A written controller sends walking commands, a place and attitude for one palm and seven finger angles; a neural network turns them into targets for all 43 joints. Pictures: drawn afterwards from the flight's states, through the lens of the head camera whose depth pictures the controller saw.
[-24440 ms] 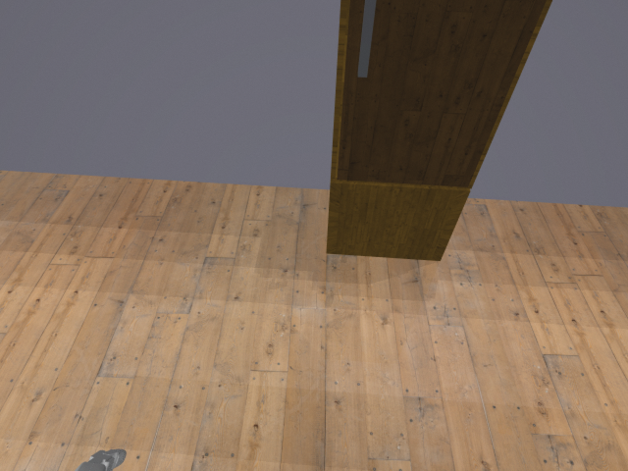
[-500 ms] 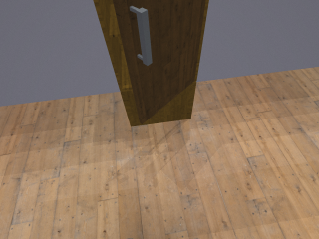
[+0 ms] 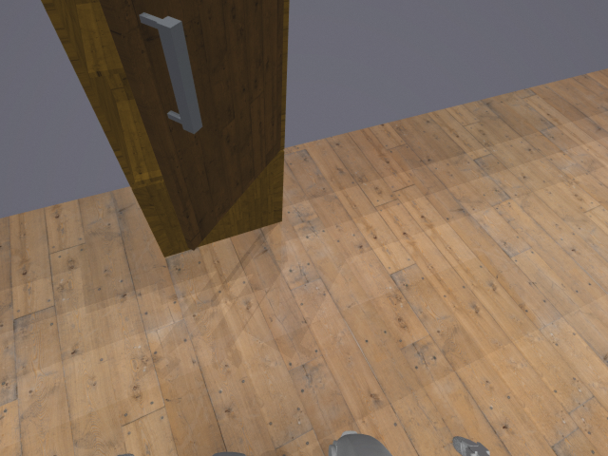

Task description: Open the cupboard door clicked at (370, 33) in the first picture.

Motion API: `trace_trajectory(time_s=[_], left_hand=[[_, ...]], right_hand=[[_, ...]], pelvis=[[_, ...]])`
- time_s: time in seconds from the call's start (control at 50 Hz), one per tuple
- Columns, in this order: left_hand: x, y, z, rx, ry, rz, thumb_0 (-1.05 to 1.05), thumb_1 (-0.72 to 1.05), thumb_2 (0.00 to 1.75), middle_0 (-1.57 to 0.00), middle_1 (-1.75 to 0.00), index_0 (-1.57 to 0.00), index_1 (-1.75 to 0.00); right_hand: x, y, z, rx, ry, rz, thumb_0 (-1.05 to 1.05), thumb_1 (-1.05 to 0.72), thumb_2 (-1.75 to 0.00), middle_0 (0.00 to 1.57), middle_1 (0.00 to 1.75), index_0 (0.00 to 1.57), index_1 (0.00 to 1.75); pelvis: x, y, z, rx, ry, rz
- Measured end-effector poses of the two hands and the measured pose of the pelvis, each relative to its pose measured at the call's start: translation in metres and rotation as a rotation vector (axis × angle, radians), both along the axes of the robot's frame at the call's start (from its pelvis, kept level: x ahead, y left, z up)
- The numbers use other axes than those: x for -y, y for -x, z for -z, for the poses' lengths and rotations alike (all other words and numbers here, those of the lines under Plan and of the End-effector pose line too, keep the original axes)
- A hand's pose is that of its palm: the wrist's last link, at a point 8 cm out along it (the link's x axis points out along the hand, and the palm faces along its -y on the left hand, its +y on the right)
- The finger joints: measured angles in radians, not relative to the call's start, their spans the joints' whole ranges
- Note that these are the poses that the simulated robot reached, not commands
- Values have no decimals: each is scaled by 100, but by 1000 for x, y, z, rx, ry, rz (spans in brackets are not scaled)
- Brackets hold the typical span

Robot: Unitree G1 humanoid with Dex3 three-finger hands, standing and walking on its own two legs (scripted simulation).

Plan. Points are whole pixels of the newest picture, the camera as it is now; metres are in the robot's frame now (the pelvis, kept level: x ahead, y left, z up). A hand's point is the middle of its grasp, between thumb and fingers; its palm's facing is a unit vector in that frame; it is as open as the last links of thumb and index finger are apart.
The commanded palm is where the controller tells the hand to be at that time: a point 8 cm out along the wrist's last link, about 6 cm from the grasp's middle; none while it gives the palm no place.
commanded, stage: walk to a spot facing it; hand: left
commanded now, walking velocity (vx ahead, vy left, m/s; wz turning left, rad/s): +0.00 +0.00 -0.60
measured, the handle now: (172, 77) +0.59 +0.27 +0.13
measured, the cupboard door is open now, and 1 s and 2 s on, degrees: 38 38 38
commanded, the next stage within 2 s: none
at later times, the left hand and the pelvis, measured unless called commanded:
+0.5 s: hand (215, 427) +0.16 +0.14 -0.16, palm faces -0.33 -0.91 -0.24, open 7.4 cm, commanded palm none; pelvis +0.02 -0.02 +0.00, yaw -20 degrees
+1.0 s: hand (273, 390) +0.22 +0.06 -0.15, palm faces -0.56 -0.78 -0.26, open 7.4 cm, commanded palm none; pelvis +0.06 -0.08 +0.01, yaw -37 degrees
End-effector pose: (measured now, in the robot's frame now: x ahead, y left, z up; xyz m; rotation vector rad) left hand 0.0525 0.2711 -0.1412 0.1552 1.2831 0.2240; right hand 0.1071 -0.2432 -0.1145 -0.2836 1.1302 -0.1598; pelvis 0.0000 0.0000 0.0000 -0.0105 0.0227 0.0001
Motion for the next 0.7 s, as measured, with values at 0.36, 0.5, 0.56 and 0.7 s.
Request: trace_trajectory(time_s=[0.36,0.5,0.56,0.7], left_hand=[[69,-110,-24,75,-59,366,1,90,90,-20,-30,-20,-30],[84,-122,-14,26,1,438,1,90,89,-20,-30,-20,-30],[83,-136,-2,28,28,455,1,90,89,-20,-30,-21,-30],[99,-171,-9,60,45,524,1,90,90,-20,-30,-20,-30]], right_hand=[[58,120,25,-160,-54,367,1,-90,-90,20,30,20,30],[48,111,9,-73,-48,445,0,-91,-90,20,30,20,30],[39,111,11,-41,-22,462,0,-90,-90,20,30,20,30],[17,140,7,-106,-51,504,0,-90,-90,20,30,21,30]], pelvis=[[27,-8,0,20,-34,258],[20,-19,-5,12,-38,348],[12,-27,4,-9,-1,380],[20,-30,-3,-1,4,463]])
